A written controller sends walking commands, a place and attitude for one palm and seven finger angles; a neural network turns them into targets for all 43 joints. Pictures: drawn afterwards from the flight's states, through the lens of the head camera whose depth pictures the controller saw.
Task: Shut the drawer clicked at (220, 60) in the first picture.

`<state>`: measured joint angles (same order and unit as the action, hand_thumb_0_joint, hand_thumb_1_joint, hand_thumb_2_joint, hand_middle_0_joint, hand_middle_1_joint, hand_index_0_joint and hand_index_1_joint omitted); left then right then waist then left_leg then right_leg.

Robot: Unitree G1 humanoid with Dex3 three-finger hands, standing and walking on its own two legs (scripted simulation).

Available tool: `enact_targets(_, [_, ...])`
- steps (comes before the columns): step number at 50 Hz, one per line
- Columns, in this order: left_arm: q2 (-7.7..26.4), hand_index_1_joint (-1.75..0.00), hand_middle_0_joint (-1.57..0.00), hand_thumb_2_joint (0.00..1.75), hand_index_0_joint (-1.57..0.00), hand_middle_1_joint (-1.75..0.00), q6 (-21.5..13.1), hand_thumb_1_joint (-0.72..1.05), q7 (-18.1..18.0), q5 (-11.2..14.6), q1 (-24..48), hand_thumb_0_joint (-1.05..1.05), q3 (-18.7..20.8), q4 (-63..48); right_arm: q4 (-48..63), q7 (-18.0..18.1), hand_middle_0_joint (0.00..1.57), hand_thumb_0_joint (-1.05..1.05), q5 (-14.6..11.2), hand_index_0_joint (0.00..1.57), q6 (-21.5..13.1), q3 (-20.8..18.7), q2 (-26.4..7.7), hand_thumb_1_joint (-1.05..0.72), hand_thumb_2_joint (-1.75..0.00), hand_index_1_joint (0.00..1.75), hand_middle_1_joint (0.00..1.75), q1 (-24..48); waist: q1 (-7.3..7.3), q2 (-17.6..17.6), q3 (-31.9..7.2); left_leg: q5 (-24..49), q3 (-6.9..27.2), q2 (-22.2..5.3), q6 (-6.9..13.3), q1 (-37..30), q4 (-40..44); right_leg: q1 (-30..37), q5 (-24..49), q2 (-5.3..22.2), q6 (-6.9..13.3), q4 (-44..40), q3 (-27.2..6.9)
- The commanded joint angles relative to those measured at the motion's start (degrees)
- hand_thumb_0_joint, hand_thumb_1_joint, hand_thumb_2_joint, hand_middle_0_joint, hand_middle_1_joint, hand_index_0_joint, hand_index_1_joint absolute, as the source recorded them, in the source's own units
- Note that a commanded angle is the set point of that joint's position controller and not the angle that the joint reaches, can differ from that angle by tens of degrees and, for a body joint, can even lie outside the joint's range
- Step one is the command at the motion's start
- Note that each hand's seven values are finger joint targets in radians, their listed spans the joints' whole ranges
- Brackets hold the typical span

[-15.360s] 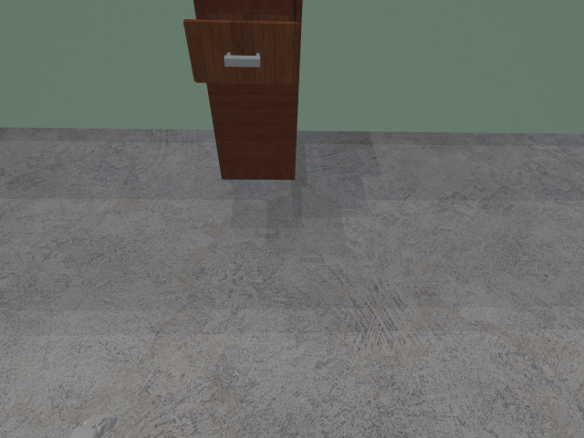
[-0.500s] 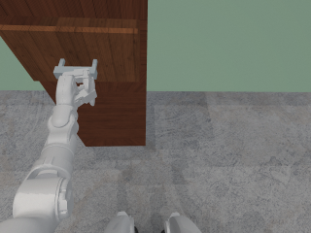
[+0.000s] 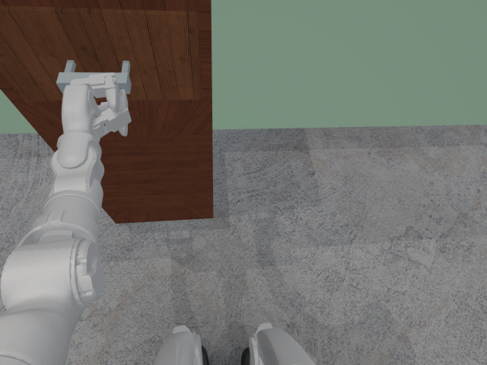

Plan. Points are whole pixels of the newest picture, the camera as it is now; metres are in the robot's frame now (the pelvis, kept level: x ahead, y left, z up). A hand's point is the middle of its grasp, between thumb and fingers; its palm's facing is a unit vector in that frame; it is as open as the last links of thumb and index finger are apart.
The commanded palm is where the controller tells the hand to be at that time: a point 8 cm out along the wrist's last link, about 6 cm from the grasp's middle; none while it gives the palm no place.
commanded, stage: push the drawer shut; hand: left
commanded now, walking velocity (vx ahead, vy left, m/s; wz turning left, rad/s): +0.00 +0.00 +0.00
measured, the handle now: (97, 74) +0.59 +0.19 +0.08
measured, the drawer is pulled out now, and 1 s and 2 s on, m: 0.00 0.00 0.00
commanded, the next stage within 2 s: pull the fist back off the drawer in 0.26 s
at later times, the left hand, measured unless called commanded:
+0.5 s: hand (118, 108) +0.52 +0.15 +0.07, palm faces +0.03 -1.00 -0.06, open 3.2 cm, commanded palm +0.52 +0.18 +0.08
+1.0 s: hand (112, 114) +0.50 +0.16 +0.07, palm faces +0.04 -1.00 -0.04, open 3.2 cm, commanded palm +0.47 +0.20 +0.08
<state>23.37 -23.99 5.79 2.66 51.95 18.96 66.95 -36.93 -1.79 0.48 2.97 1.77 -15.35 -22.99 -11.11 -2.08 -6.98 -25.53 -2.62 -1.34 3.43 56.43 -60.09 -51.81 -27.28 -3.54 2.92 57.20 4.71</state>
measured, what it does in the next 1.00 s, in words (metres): stands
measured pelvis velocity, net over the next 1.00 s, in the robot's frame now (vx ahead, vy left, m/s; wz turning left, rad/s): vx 0.00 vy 0.01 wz -0.02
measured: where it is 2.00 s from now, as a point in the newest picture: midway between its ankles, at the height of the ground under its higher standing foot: outside the picture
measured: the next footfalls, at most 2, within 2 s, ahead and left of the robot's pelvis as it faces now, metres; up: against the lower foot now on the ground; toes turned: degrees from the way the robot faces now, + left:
none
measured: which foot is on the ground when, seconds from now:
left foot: down 0.00-1.00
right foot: down 0.00-1.00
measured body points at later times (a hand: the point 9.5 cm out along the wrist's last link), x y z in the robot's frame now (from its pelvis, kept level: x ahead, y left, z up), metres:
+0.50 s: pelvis -0.03 +0.01 -0.02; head +0.11 +0.04 +0.41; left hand +0.51 +0.21 +0.08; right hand -0.05 -0.26 -0.11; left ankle +0.02 +0.08 -0.67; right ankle -0.01 -0.09 -0.67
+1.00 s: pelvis +0.00 +0.01 +0.00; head +0.11 +0.03 +0.44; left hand +0.50 +0.21 +0.08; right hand -0.01 -0.24 -0.11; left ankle +0.02 +0.08 -0.67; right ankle -0.01 -0.09 -0.67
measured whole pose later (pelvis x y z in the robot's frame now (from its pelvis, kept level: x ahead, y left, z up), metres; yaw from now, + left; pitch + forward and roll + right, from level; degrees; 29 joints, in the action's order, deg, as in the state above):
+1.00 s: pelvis +0.00 +0.01 +0.00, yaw -1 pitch +21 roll -3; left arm 22.5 -23.6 3.7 3.2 47.1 18.5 61.7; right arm -34.8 -3.2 0.5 4.1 2.1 -15.0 -25.2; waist -10.6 -2.5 -7.9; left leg -25.5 -3.6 -1.4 4.4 55.6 -59.3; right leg -51.0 -26.5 -3.7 2.0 55.9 3.5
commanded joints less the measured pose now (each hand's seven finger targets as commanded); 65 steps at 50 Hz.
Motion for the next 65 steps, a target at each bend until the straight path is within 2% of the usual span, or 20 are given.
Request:
enact_targets(1, [15.4, -1.6, -1.4, 0.9, -1.4, -1.6, -4.1, 0.9, -2.5, 0.0, 34.4, 0.0, 2.1, -11.6, 2.1, 0.3, 0.2, 0.0, 0.8, 0.2, -0.8, -3.4, -10.4, -0.9, -0.9, 0.3, 0.3, -9.9, -2.59, -5.3, -24.9, 17.6, 6.9, -0.1, -0.8, -22.3, 4.4, 3.2, 15.1, 0.3, -1.8, -7.5, -4.7])
enact_targets(4, [17.2, -1.6, -1.4, 0.9, -1.4, -1.6, -4.2, 0.9, -2.9, -0.7, 36.8, 0.0, 3.1, -11.3, 2.0, 0.5, 0.2, 0.0, 0.9, 0.2, -0.5, -3.4, -10.6, -0.9, -0.9, 0.3, 0.3, -10.7, -3.15, -5.0, -27.1, 19.1, 7.2, -0.2, -0.7, -22.4, 3.6, 3.2, 16.3, 0.3, -1.9, -6.8, -4.6])
enact_targets(7, [13.8, -1.6, -1.4, 0.9, -1.4, -1.6, -4.4, 0.9, -3.0, -1.1, 43.0, 0.0, -0.6, -12.4, 1.3, 0.4, 0.2, 0.0, 1.2, 0.2, -0.9, -3.3, -10.4, -0.9, -0.9, 0.3, 0.3, -11.0, -4.98, -8.3, -27.1, 18.1, 8.3, -0.4, -0.9, -25.0, 3.4, -0.9, 13.8, 0.3, -1.7, -6.8, -4.1])
enact_targets(9, [15.3, -1.6, -1.4, 0.9, -1.4, -1.6, -4.4, 0.9, -3.4, -1.4, 44.0, 0.0, 0.2, -11.4, 0.7, 0.5, 0.2, 0.0, 1.3, 0.2, -1.0, -3.3, -10.8, -0.9, -0.9, 0.3, 0.3, -11.3, -5.32, -8.8, -27.3, 16.6, 8.9, -0.7, -1.0, -25.7, 3.4, -2.7, 11.7, 0.1, -1.6, -7.0, -3.9])
enact_targets(18, [12.9, -1.6, -1.4, 0.9, -1.4, -1.6, -3.1, 0.9, -4.6, -1.5, 51.6, 0.0, -4.3, -9.1, -0.2, 1.3, 0.2, 0.0, 1.4, 0.2, -3.3, -2.4, -11.9, -0.9, -0.9, 0.3, 0.3, -11.5, -8.58, -10.4, -25.2, 5.9, 11.3, -1.1, -0.8, -24.2, 4.9, -8.8, 4.3, 0.4, -1.7, -6.9, -3.2])
enact_targets(23, [13.4, -1.6, -1.4, 0.9, -1.4, -1.6, -2.9, 0.9, -5.0, -1.7, 51.2, 0.0, -3.2, -8.0, -0.2, 0.9, 0.2, 0.0, 1.9, 0.2, -3.8, -2.4, -12.1, -0.9, -0.9, 0.3, 0.3, -12.1, -7.81, -10.8, -27.3, 6.3, 12.5, -1.0, -1.3, -25.3, 4.7, -9.1, 4.7, 0.5, -1.3, -6.2, -2.7])
enact_targets(25, [11.9, -1.6, -1.4, 0.9, -1.4, -1.6, -2.8, 0.9, -4.9, -1.6, 50.5, 0.0, -3.8, -8.3, 0.1, 0.4, 0.2, 0.0, 2.0, 0.2, -3.9, -2.6, -12.0, -0.9, -0.9, 0.3, 0.3, -11.8, -7.35, -11.5, -27.5, 5.8, 12.6, -0.9, -1.3, -25.8, 4.9, -9.3, 4.4, 0.4, -1.2, -6.4, -2.8])
enact_targets(31, [14.5, -1.6, -1.4, 0.9, -1.4, -1.6, -2.2, 0.9, -5.1, -1.5, 45.4, 0.0, -0.8, -7.3, 1.2, 0.1, 0.2, 0.0, 1.9, 0.2, -3.5, -2.6, -12.5, -0.9, -0.9, 0.3, 0.3, -11.6, -5.35, -8.6, -25.5, 2.8, 12.6, -0.9, -1.4, -23.0, 6.2, -7.3, 2.8, 0.4, -1.1, -6.5, -2.6])
enact_targets(32, [12.8, -1.6, -1.4, 0.9, -1.4, -1.6, -2.4, 0.9, -4.8, -1.6, 44.4, 0.0, -2.0, -7.7, 1.5, -0.1, 0.2, 0.0, 1.9, 0.2, -3.4, -2.7, -12.3, -0.9, -0.9, 0.3, 0.3, -11.4, -5.21, -10.7, -25.7, 3.5, 13.0, -1.1, -1.6, -25.0, 6.6, -8.4, 3.3, 0.4, -0.9, -6.2, -2.4])
enact_targets(36, [15.6, -1.6, -1.4, 0.9, -1.4, -1.6, -2.5, 0.9, -4.7, -0.8, 38.6, 0.0, 1.1, -9.4, 2.7, -0.3, 0.2, 0.0, 1.6, 0.2, -2.7, -2.7, -12.2, -0.9, -0.9, 0.3, 0.3, -11.0, -2.9, -7.7, -26.8, 6.1, 11.0, -0.7, -1.4, -23.3, 6.6, -3.3, 4.3, 0.2, -1.0, -7.0, -2.8])
enact_targets(38, [13.6, -1.6, -1.4, 0.9, -1.4, -1.6, -3.0, 0.9, -4.2, -0.5, 35.9, 0.0, 0.2, -10.4, 3.3, -0.5, 0.2, 0.0, 1.4, 0.2, -2.4, -2.8, -11.8, -0.9, -0.9, 0.3, 0.3, -10.7, -2.32, -7.3, -27.0, 7.9, 10.5, -0.7, -1.5, -24.3, 6.7, -2.4, 5.3, 0.0, -1.0, -7.2, -2.8])
enact_targets(42, [16.7, -1.6, -1.4, 0.9, -1.4, -1.6, -3.5, 0.9, -3.8, 0.1, 28.3, 0.0, 3.6, -13.5, 4.7, -0.5, 0.2, 0.0, 1.0, 0.2, -1.5, -2.9, -11.3, -0.9, -0.9, 0.3, 0.3, -10.2, 0.52, -6.4, -28.3, 12.6, 8.0, -0.2, -1.3, -23.3, 6.7, 4.1, 9.1, -0.2, -0.9, -7.7, -3.6])
enact_targets(45, [13.5, -1.6, -1.4, 0.9, -1.4, -1.6, -3.8, 0.9, -3.1, 0.5, 22.0, 0.0, 2.1, -16.1, 5.9, -0.9, 0.2, 0.0, 0.6, 0.2, -0.5, -3.2, -10.4, -0.9, -0.9, 0.3, 0.3, -9.5, 1.63, -5.2, -28.0, 16.9, 7.3, -0.3, -1.5, -25.0, 7.2, 6.3, 13.2, -0.4, -1.0, -7.8, -3.2])
enact_targets(47, [9.5, -1.6, -1.4, 0.9, -1.4, -1.6, -3.5, 0.9, -2.3, 1.1, 17.8, 0.0, -0.4, -17.0, 6.4, -1.1, 0.2, 0.0, 0.3, 0.2, 0.1, -3.4, -10.0, -0.9, -0.9, 0.3, 0.3, -9.0, 1.48, -4.6, -26.8, 19.5, 6.8, -0.3, -1.4, -26.3, 7.3, 6.4, 15.8, -0.5, -1.0, -8.0, -3.1])
enact_targets(51, [6.3, -1.6, -1.4, 0.9, -1.4, -1.6, -2.4, 0.9, -1.0, 2.9, 15.7, 0.0, -2.4, -18.9, 5.8, -1.0, 0.2, 0.0, -0.4, 0.2, 1.1, -4.2, -9.9, -0.9, -0.9, 0.3, 0.3, -8.3, 0.75, -1.7, -23.0, 20.9, 6.2, -0.3, -1.2, -26.3, 7.4, 7.0, 18.5, -0.6, -1.4, -9.1, -3.2])
enact_targets(57, [4.8, -1.6, -1.4, 0.9, -1.4, -1.6, -4.1, 0.9, -0.4, 3.8, 18.8, 0.0, -4.0, -23.9, 4.2, -0.5, 0.2, 0.0, -0.5, 0.2, 0.7, -4.5, -9.3, -0.9, -0.9, 0.3, 0.3, -7.4, 0.65, -5.0, -24.6, 28.1, 6.9, -0.4, -1.6, -31.3, 6.2, 5.9, 23.2, -0.1, -1.2, -7.6, -3.2])
enact_targets(60, [5.9, -1.6, -1.4, 0.9, -1.4, -1.6, -4.5, 0.9, -0.2, 4.5, 9.8, 0.0, -2.7, -32.2, 6.1, -0.8, 0.2, 0.0, -0.8, 0.2, 0.7, -4.9, -9.3, -0.9, -0.9, 0.3, 0.3, -6.1, 4.34, -9.6, -32.5, 37.8, 7.2, -0.5, -2.3, -39.1, 6.8, 10.0, 27.3, -0.1, -0.9, -7.8, -3.2])
enact_targets(62, [8.1, -1.6, -1.4, 0.9, -1.4, -1.6, -3.0, 0.9, 0.3, 5.6, -1.5, 0.0, -0.8, -38.6, 8.4, -0.8, 0.2, 0.0, -1.3, 0.2, 0.5, -5.0, -9.3, -0.9, -0.9, 0.3, 0.3, -5.3, 7.21, -9.1, -36.6, 44.8, 7.1, -0.5, -2.5, -42.0, 8.0, 16.4, 32.9, 0.0, -1.0, -8.3, -3.3])
enact_targets(64, [5.9, -1.6, -1.4, 0.9, -1.4, -1.6, -0.2, 0.9, 1.1, 7.0, -9.1, 0.0, -2.1, -43.9, 10.0, -0.8, 0.2, 0.0, -2.2, 0.2, 0.3, -4.9, -8.4, -0.9, -0.9, 0.3, 0.3, -3.7, 7.78, -5.0, -35.1, 46.9, 6.5, -0.6, -2.2, -41.1, 9.3, 21.0, 37.7, 0.3, -1.5, -9.8, -3.2])
enact_targets(65, [5.2, -1.6, -1.4, 0.9, -1.4, -1.6, 1.6, 0.9, 1.3, 7.6, -11.6, 0.0, -2.6, -45.1, 10.6, -0.7, 0.2, 0.0, -2.6, 0.2, 0.2, -4.7, -8.2, -0.9, -0.9, 0.3, 0.3, -2.6, 7.56, -3.0, -31.6, 44.3, 5.5, -0.4, -1.7, -38.5, 10.2, 22.9, 39.2, 0.4, -1.8, -10.9, -3.4])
